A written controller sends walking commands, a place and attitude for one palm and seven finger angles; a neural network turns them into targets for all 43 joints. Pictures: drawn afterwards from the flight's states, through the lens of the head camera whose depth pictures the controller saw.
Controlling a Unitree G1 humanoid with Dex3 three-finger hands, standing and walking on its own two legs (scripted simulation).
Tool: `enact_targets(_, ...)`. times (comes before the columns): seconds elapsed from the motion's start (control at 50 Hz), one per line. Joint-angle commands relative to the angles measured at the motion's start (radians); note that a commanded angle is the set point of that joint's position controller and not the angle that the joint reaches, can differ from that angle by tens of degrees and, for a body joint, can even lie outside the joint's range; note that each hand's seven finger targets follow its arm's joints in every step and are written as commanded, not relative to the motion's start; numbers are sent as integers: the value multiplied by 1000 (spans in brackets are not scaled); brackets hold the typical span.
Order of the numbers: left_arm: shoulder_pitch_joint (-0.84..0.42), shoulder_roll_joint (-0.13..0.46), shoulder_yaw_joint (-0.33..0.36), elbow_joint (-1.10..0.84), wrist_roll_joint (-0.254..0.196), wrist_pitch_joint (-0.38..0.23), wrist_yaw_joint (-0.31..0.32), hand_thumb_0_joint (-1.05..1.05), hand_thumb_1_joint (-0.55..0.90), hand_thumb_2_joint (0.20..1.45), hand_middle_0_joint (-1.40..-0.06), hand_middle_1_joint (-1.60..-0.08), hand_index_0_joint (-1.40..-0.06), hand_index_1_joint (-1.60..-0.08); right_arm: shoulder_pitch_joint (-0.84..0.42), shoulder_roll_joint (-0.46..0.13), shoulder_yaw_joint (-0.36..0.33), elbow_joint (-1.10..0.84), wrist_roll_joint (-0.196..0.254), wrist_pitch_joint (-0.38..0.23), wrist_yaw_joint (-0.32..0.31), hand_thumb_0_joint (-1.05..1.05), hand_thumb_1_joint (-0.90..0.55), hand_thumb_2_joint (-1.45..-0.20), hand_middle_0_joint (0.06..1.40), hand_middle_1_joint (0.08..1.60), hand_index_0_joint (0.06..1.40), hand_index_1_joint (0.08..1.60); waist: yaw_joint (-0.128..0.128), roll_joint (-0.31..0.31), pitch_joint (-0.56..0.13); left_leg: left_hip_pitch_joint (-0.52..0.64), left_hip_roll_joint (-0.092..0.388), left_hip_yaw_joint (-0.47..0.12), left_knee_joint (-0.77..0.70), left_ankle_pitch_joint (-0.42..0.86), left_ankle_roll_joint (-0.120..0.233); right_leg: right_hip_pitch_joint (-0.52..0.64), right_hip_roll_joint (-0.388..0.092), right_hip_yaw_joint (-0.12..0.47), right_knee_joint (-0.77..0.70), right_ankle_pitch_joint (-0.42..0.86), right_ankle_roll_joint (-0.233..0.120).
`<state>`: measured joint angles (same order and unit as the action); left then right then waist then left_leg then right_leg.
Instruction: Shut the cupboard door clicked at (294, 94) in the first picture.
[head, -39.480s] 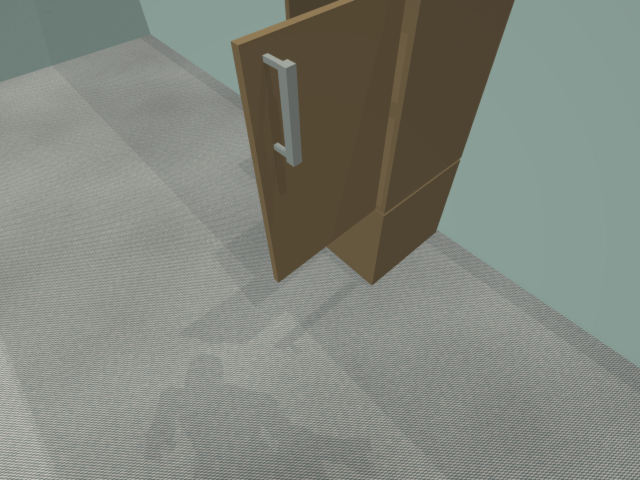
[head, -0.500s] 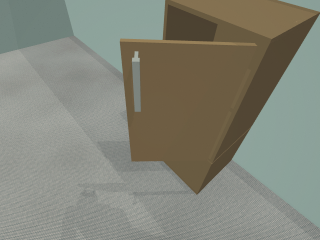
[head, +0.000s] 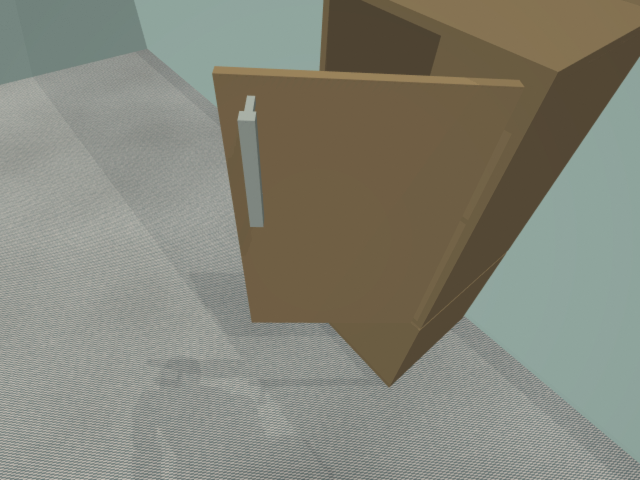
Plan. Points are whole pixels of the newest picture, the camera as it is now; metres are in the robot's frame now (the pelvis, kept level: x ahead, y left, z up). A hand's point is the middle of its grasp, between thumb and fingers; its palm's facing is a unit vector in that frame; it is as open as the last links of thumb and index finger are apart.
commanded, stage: shuffle to correct the standing spot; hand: left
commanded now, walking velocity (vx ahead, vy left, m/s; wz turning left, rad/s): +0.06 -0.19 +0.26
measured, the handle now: (254, 166) +0.47 +0.12 +0.14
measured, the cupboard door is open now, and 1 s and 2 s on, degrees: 51 51 51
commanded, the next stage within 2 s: come to a stop and stand still in 0.36 s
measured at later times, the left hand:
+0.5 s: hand out of the picture +0.08 +0.10 -0.18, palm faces +0.04 -0.99 -0.15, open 7.3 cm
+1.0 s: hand out of the picture +0.07 +0.10 -0.19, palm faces +0.14 -0.97 -0.20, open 7.3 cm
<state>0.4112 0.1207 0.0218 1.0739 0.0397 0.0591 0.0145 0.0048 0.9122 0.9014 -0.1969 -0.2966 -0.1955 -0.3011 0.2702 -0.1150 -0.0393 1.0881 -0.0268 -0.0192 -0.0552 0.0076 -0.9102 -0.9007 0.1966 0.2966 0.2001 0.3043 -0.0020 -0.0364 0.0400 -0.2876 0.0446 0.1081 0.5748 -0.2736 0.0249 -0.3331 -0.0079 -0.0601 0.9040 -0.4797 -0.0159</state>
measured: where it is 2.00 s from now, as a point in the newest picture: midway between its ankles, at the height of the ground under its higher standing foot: outside the picture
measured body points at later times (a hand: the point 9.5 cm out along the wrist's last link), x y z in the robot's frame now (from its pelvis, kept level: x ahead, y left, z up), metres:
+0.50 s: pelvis +0.05 -0.08 +0.00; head +0.08 -0.05 +0.45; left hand +0.08 +0.15 -0.17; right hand +0.07 -0.31 -0.14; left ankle +0.04 +0.03 -0.73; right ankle +0.04 -0.21 -0.67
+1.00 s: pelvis +0.03 -0.10 -0.01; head +0.06 -0.07 +0.44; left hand +0.06 +0.15 -0.17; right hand +0.14 -0.33 -0.14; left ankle +0.03 -0.02 -0.73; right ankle +0.10 -0.26 -0.73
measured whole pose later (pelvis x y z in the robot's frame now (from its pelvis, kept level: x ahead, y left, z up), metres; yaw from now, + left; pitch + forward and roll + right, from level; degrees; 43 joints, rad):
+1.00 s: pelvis +0.03 -0.10 -0.01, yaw +5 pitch -1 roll -1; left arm 0.22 0.20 0.06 0.96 0.03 0.05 0.04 0.00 0.91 0.90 -0.20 -0.30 -0.20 -0.30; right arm 0.16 -0.17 -0.06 0.95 -0.02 0.03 -0.01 0.01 -0.91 -0.90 0.19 0.30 0.20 0.30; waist 0.02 -0.05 0.08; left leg -0.29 -0.02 0.07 0.64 -0.32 0.04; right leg -0.38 -0.10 -0.04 0.66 -0.31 0.04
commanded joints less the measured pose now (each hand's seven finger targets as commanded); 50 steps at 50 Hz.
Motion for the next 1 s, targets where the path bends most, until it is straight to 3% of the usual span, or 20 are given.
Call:
enact_targets(0.0, 19, 37, 26, -84, -7, -21, -16, 0, 900, 900, -200, -300, -200, -300, 40, -210, -51, -45, -7, -1, -6, 0, -900, -900, 200, 300, 200, 300, 1, 153, 22, -79, 265, -290, -328, -37, 128, 6, -68, 28, -137, 75, 21)
enact_targets(0.08, 96, 70, 38, -63, -3, -25, -13, 0, 900, 900, -200, -300, -200, -300, 21, -192, -67, -64, -9, 27, 8, 0, -900, -900, 200, 300, 200, 300, 40, 49, 35, -232, 127, -175, -165, -283, 34, 230, -18, -40, -446, 185, 29)
enact_targets(0.12, 74, 184, 60, -88, 5, -28, 4, 0, 900, 900, -200, -300, -200, -300, 29, -77, -43, -102, -2, 36, 18, 0, -900, -900, 200, 300, 200, 300, 46, -231, 50, -328, -37, 20, 188, -287, -22, 185, -255, 276, -689, -131, -87)
enact_targets(0.14, 55, 198, 65, -106, 3, -30, 7, 0, 900, 900, -200, -300, -200, -300, -13, -80, -44, -124, -4, 40, 18, 0, -900, -900, 200, 300, 200, 300, 60, -206, 41, -291, -23, -11, 378, -297, -13, 93, -305, 341, -739, -156, -152)
enact_targets(0.2, -89, 150, 56, -135, 8, -38, 16, 0, 900, 900, -200, -300, -200, -300, 16, -89, -46, -118, -1, 38, 20, 0, -900, -900, 200, 300, 200, 300, -7, -128, 51, -232, 22, -39, 467, -251, -12, 37, -255, 200, -648, 162, -189)
enact_targets(0.28, -111, 158, 45, -145, -6, -27, 7, 0, 900, 900, -200, -300, -200, -300, 138, -67, -25, -83, -4, 21, 14, 0, -900, -900, 200, 300, 200, 300, -47, -72, -15, 54, -3, 29, -7, -23, -24, 10, -165, 83, -441, 357, -130)
enact_targets(0.3, -94, 129, 38, -151, -12, -22, -1, 0, 900, 900, -200, -300, -200, -300, 183, -99, -33, -67, -5, 12, 10, 0, -900, -900, 200, 300, 200, 300, -55, 18, -25, 166, 58, -51, -129, 31, -7, -53, -118, 41, -331, 282, -80)
enact_targets(0.32, -73, 74, 29, -171, -15, -20, -10, 0, 900, 900, -200, -300, -200, -300, 223, -202, -50, -69, -17, 4, 3, 0, -900, -900, 200, 300, 200, 300, -66, 272, -19, 230, 301, -398, -264, 74, 84, -228, -29, -26, -143, 84, -2)
enact_targets(0.34, -138, 103, 32, -209, -3, -22, -14, 0, 900, 900, -200, -300, -200, -300, 238, -271, -65, -81, -20, 6, -3, 0, -900, -900, 200, 300, 200, 300, -89, 269, 23, 195, 462, -581, -332, 167, 194, -313, -21, 22, 55, -94, 17)
enact_targets(0.44, -174, 123, 52, -180, -12, -8, -27, 0, 900, 900, -200, -300, -200, -300, 82, -229, -46, -99, -12, -10, -18, 0, -900, -900, 200, 300, 200, 300, -26, 171, -20, 162, 330, -243, -227, 560, 142, -251, -67, 114, 149, 86, 52)
enact_targets(0.56, -45, 89, 41, -115, -19, -47, -15, 0, 900, 900, -200, -300, -200, -300, 28, -207, -53, -91, -3, 18, 14, 0, -900, -900, 200, 300, 200, 300, 25, 161, -78, 35, 152, -65, -56, 308, 32, 176, -17, -55, -435, 357, 52)
enact_targets(0.6, -41, 218, 51, -103, -12, -79, 11, 0, 900, 900, -200, -300, -200, -300, 77, -74, -28, -104, 15, 25, 31, 0, -900, -900, 200, 300, 200, 300, 8, -205, -95, -125, 0, 5, 130, -187, -56, 272, -296, 237, -541, 738, -36)
enact_targets(0.64, -74, 230, 51, -112, -9, -75, 17, 0, 900, 900, -200, -300, -200, -300, 24, -63, -30, -117, 17, 48, 25, 0, -900, -900, 200, 300, 200, 300, 21, -167, -70, -102, -3, -65, 272, -313, -50, 164, -350, 259, -530, 885, -125)
enact_targets(0.66, -93, 227, 53, -111, -10, -78, 22, 0, 900, 900, -200, -300, -200, -300, 31, -85, -31, -113, 16, 52, 22, 0, -900, -900, 200, 300, 200, 300, 19, -270, -77, -140, -2, -85, 335, -314, -52, 196, -349, 270, -508, 972, -141)
enact_targets(0.72, -107, 228, 68, -121, -5, -64, 40, 0, 900, 900, -200, -300, -200, -300, 7, -113, -42, -109, 14, 59, 29, 0, -900, -900, 200, 300, 200, 300, 36, -138, -93, -186, -22, -101, 451, -265, -63, 253, -354, 232, -464, 1008, -182)
enact_targets(0.8, -129, 246, 80, -141, 1, -54, 51, 0, 900, 900, -200, -300, -200, -300, -34, -113, -46, -153, 8, 75, 45, 0, -900, -900, 200, 300, 200, 300, 41, -117, -73, -162, -20, -123, 430, -219, -63, 164, -368, 234, -508, 763, -188)
enact_targets(0.9, -202, 242, 78, -176, -3, -38, 34, 0, 900, 900, -200, -300, -200, -300, 67, -93, -39, -138, 14, 49, 51, 0, -900, -900, 200, 300, 200, 300, -17, -141, -93, 140, -58, -36, -45, -13, -47, -7, -264, 174, -469, 387, -89)
enact_targets(0.92, -195, 208, 69, -186, -11, -31, 29, 0, 900, 900, -200, -300, -200, -300, 81, -127, -41, -136, 14, 40, 48, 0, -900, -900, 200, 300, 200, 300, -25, -34, -75, 210, -18, -77, -143, 17, -34, -87, -206, 135, -404, 264, -46)
enact_targets(0.96, -203, 126, 51, -209, -17, -17, 24, 0, 900, 900, -200, -300, -200, -300, 5, -241, -53, -185, -3, 38, 48, 0, -900, -900, 200, 300, 200, 300, -21, 324, 13, -16, 276, -416, -360, 4, 125, -125, -34, 1, -100, -58, 48)
enact_targets(0.98, -229, 144, 52, -192, -10, -7, 30, 0, 900, 900, -200, -300, -200, -300, -35, -212, -46, -188, -6, 33, 40, 0, -900, -900, 200, 300, 200, 300, -21, 297, 38, -100, 249, -420, -399, -34, 139, -93, -45, 79, 25, -36, 41)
